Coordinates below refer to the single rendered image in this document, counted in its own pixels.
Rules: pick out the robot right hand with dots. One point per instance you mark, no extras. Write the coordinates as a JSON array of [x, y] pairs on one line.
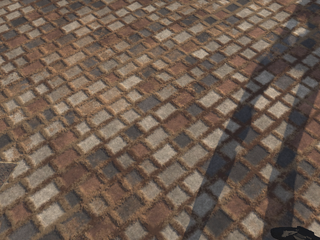
[[293, 233]]

